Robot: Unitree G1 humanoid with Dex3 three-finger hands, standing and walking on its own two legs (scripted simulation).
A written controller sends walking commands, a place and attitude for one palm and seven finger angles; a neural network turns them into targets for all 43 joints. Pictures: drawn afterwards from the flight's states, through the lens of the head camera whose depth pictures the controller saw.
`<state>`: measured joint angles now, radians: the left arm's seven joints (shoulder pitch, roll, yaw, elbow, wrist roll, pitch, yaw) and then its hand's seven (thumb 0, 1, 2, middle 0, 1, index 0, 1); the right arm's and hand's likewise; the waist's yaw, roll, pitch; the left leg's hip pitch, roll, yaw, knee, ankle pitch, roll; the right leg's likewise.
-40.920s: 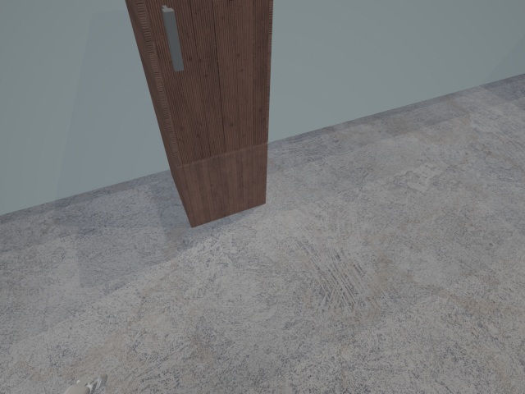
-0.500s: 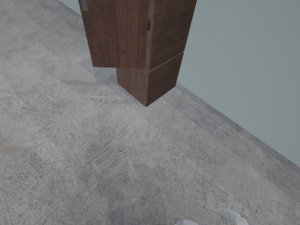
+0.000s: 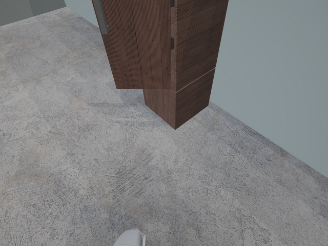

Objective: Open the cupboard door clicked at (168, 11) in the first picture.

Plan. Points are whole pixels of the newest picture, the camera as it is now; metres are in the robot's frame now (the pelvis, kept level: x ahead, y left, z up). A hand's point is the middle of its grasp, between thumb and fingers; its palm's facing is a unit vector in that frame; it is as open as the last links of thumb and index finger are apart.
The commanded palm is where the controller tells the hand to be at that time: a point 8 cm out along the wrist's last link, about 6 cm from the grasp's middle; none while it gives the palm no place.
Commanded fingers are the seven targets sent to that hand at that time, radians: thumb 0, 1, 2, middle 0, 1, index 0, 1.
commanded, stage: take the last steps up to it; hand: left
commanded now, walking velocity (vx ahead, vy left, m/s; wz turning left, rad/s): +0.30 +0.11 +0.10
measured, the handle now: (102, 13) +1.01 +0.32 +0.11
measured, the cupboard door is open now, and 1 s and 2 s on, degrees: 46 46 46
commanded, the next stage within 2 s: come to a stop and stand still in 1.08 s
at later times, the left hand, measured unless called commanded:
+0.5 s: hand (74, 226) +0.20 +0.29 -0.18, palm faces +0.07 -0.98 -0.19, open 7.3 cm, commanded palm none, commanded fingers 0.00 0.90 0.90 -0.20 -0.30 -0.20 -0.30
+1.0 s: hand (106, 159) +0.43 +0.24 -0.17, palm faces +0.03 -0.98 -0.20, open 7.0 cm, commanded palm none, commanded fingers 0.00 0.90 0.90 -0.20 -0.30 -0.20 -0.30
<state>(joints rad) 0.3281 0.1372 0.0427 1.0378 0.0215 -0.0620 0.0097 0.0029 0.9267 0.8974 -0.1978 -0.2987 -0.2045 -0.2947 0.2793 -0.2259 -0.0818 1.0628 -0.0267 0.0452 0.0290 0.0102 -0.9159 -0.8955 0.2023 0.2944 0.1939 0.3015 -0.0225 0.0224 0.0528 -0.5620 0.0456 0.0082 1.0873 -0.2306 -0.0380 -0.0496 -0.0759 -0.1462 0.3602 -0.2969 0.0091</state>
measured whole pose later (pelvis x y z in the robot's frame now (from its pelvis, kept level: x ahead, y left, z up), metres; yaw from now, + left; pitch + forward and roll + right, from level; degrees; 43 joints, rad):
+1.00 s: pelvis +0.34 +0.06 -0.01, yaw -1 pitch +0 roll +0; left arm 0.17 0.15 0.07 1.01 0.01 -0.09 0.03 -0.04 0.97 0.90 -0.20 -0.30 -0.21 -0.30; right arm 0.32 -0.14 -0.05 1.12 -0.02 -0.01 -0.01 0.01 -0.91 -0.90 0.20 0.29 0.19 0.30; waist -0.03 0.01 0.09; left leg -0.45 0.09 0.06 1.03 -0.39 -0.02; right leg -0.19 -0.02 -0.16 0.45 -0.26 -0.04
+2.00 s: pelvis +0.42 +0.03 +0.00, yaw -1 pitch +0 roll +3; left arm 0.20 0.16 0.04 1.02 0.03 -0.02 0.03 0.00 0.92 0.90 -0.20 -0.30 -0.21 -0.30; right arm 0.22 -0.21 -0.07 1.07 -0.01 0.06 0.00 0.01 -0.91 -0.90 0.20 0.29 0.19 0.30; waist 0.01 0.00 0.07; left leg -0.33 0.00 0.04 0.80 -0.44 -0.05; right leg -0.19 -0.07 -0.07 0.44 -0.25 -0.02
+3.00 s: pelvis +0.42 +0.07 -0.01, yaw -2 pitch -1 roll -1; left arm 0.25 0.15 -0.01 1.12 0.02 -0.02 0.05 0.01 0.92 0.90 -0.20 -0.30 -0.20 -0.29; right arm 0.31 -0.13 0.00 1.11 -0.01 -0.02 -0.03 0.01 -0.91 -0.90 0.20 0.29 0.20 0.30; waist -0.01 0.01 0.06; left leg -0.17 0.02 0.08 0.50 -0.32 0.02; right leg -0.18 -0.05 -0.04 0.47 -0.27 0.04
